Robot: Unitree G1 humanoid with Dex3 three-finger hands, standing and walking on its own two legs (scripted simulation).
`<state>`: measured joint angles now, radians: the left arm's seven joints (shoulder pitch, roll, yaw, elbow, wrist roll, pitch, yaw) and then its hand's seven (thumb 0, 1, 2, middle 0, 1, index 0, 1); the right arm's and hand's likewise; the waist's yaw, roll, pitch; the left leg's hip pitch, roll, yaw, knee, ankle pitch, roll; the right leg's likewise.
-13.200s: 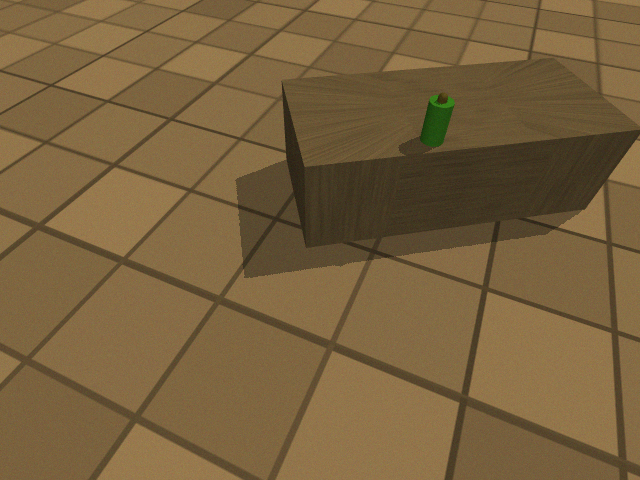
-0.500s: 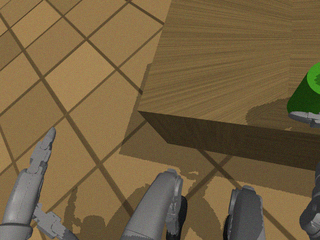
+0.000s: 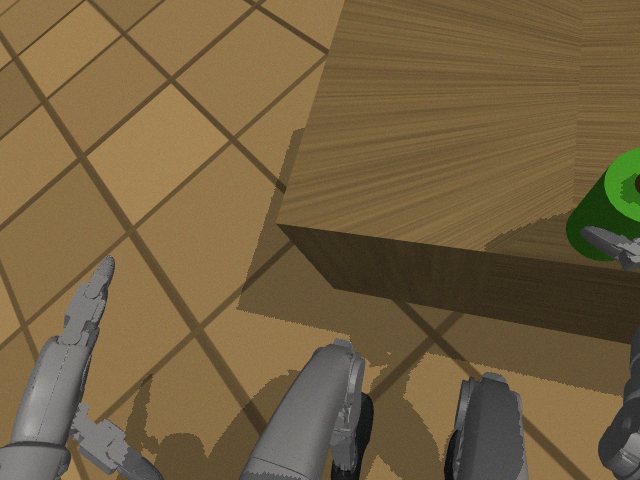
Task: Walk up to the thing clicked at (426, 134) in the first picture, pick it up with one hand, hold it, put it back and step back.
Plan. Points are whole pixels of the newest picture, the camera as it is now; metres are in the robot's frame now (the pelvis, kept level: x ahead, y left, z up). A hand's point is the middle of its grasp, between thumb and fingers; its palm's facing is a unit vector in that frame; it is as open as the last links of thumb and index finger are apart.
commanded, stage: settle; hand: right
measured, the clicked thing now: (629, 206) +0.47 -0.23 -0.05
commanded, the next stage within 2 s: lift in 0.80 s
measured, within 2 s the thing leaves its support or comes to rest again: leaves its support in 0.32 s
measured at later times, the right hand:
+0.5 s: hand out of the picture +0.44 -0.24 -0.02, palm faces +0.30 +0.95 -0.05, open 11.4 cm
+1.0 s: hand out of the picture +0.46 -0.24 +0.01, palm faces +0.30 +0.95 -0.03, open 11.4 cm
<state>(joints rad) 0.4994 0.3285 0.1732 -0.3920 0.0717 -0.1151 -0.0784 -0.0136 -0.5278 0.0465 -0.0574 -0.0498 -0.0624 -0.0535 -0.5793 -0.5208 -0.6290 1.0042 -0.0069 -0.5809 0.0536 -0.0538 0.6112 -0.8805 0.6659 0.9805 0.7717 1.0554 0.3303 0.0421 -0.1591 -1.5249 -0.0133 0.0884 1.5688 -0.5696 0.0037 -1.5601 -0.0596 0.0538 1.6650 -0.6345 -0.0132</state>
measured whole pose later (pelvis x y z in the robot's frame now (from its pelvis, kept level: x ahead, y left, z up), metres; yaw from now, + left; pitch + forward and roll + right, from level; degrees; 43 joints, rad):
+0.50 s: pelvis +0.01 +0.00 +0.04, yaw +0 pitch +26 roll +5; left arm 0.43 0.30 0.09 -0.22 0.09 -0.07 -0.05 -0.01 -0.53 0.05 -0.06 -0.05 -0.06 -0.06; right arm -0.43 -0.42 -0.50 0.94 0.00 -0.57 -0.03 -0.05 0.61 -0.91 0.61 1.05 0.72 1.13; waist 0.28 0.06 -0.15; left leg -1.33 -0.03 0.08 1.41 -0.54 0.00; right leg -1.36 -0.07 0.04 1.51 -0.61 -0.01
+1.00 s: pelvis +0.02 +0.00 +0.06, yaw +0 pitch +26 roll +5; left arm 0.44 0.30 0.10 -0.20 0.10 -0.07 -0.05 -0.01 -0.53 0.05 -0.06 -0.05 -0.06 -0.05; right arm -0.51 -0.43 -0.55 1.01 0.01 -0.58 0.01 -0.05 0.61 -0.92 0.60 1.08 0.70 1.15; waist 0.27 0.05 -0.14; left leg -1.27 -0.03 0.07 1.35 -0.53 0.00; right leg -1.30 -0.07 0.03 1.44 -0.60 -0.01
